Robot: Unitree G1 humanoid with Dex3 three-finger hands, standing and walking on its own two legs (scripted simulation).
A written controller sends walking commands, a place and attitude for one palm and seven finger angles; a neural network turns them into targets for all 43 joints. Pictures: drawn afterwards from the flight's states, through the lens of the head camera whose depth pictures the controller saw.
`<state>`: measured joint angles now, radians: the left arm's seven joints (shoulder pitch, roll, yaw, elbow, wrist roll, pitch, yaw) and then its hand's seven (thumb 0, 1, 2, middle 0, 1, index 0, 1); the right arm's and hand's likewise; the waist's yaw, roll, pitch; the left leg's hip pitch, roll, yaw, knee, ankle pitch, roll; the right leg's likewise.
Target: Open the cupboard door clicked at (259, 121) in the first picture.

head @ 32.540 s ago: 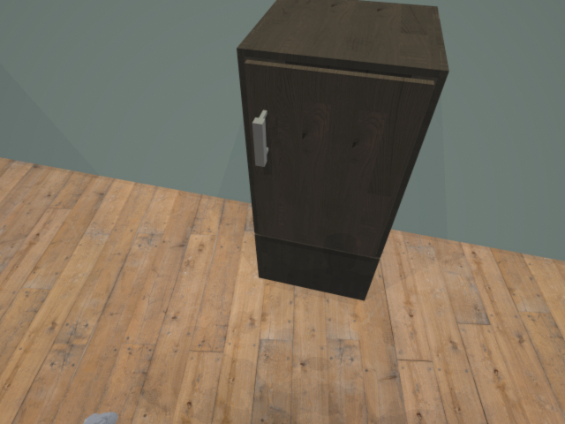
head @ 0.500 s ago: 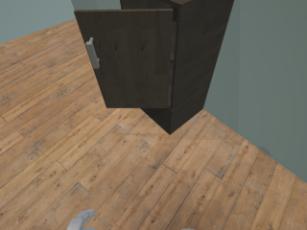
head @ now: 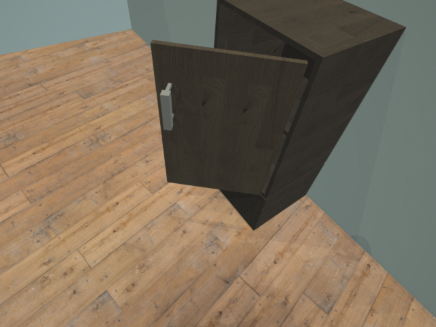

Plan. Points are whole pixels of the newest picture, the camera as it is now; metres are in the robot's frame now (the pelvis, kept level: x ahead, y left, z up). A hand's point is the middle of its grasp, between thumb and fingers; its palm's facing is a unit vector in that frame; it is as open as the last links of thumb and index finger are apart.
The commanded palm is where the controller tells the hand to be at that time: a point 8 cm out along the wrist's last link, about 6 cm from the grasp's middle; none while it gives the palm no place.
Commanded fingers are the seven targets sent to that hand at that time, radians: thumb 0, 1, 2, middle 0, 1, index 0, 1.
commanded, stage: take the last steps up to it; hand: left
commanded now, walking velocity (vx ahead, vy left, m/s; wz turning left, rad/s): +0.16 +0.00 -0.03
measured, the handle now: (168, 106) +0.67 +0.21 -0.02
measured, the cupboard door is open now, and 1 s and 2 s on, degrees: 48 48 48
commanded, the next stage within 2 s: come to a stop and stand still in 0.04 s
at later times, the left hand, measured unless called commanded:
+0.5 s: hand (151, 314) +0.17 +0.15 -0.17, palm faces -0.02 -0.98 -0.20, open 7.4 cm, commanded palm none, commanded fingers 0.00 0.90 0.90 -0.20 -0.30 -0.20 -0.30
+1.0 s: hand out of the picture +0.07 +0.16 -0.16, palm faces +0.03 -0.97 -0.24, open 7.4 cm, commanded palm none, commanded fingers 0.00 0.90 0.90 -0.20 -0.30 -0.20 -0.30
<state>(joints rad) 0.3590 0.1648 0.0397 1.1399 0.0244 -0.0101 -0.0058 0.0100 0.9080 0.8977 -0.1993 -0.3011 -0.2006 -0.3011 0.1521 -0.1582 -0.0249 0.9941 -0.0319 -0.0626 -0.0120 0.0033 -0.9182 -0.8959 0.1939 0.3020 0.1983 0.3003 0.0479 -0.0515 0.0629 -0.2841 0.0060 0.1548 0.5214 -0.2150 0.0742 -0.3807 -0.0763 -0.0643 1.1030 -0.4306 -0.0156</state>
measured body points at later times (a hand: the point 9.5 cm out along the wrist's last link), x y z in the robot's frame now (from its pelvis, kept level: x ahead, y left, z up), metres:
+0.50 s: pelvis +0.08 -0.02 +0.00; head +0.11 -0.02 +0.45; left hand +0.17 +0.20 -0.15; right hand +0.04 -0.23 -0.16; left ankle +0.05 +0.07 -0.73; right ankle +0.11 -0.13 -0.73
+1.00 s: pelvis +0.07 -0.02 +0.00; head +0.08 -0.04 +0.45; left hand +0.07 +0.21 -0.14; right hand +0.11 -0.25 -0.16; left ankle +0.05 +0.07 -0.73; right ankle +0.11 -0.13 -0.73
